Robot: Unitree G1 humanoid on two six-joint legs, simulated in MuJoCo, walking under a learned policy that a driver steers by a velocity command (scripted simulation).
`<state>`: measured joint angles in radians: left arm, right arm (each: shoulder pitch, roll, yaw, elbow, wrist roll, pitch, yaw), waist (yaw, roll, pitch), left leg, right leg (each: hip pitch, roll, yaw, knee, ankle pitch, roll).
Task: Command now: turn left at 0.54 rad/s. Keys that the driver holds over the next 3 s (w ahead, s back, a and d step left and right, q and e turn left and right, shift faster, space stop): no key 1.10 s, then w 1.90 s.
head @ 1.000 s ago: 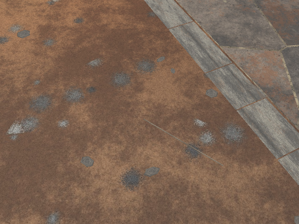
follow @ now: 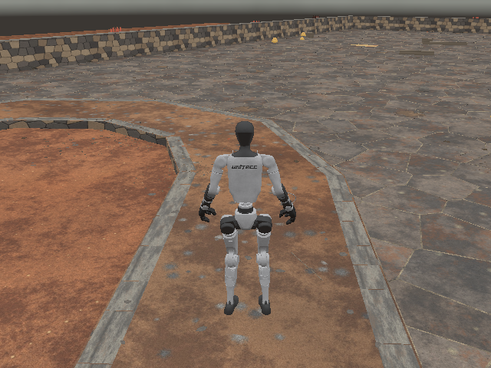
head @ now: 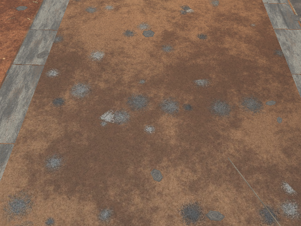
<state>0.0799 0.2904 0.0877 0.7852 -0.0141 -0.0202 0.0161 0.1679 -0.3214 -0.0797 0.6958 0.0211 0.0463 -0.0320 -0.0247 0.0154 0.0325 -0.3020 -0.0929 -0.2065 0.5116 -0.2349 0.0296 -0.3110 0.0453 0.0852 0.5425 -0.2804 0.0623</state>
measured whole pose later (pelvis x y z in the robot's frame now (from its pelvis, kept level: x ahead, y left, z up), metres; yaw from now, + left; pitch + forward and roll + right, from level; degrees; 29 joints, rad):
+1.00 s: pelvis +0.00 +0.02 +0.00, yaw +5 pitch -2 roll +0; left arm 0.18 0.27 0.03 1.05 0.00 0.00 0.04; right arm 0.21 -0.25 -0.03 0.88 -0.01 0.00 -0.02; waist 0.02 0.00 0.04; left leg -0.17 -0.03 -0.04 0.49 -0.29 0.02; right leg -0.17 -0.05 0.03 0.46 -0.26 0.06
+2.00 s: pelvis +0.35 +0.06 +0.00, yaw +4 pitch +0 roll +2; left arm 0.23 0.28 0.05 0.94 -0.02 -0.09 0.01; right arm 0.24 -0.25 -0.05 0.95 0.00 -0.10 0.04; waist -0.02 -0.04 0.04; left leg -0.20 -0.07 0.07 0.34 -0.14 0.08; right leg -0.54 -0.12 0.04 1.14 -0.28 -0.04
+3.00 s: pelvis +0.93 +0.09 +0.00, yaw +5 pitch +1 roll +0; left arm 0.31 0.27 0.05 0.96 -0.03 -0.09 0.00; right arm 0.14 -0.26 -0.06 0.90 0.00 -0.09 0.03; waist 0.01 -0.02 0.04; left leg -0.36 -0.02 0.06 0.49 -0.14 0.06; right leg -0.36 -0.04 0.03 1.16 -0.40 -0.04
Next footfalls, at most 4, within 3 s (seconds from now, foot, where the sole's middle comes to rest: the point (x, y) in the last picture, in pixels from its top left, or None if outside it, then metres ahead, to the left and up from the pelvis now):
0.02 right None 0.05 -0.13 -0.78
0.36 left None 0.02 0.13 -0.78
1.80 left None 0.42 0.15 -0.78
2.32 right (166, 166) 0.74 -0.07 -0.78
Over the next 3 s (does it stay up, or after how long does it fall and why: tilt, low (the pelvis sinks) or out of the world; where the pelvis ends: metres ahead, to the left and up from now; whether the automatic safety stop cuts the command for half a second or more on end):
stays up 0.93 0.09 0.00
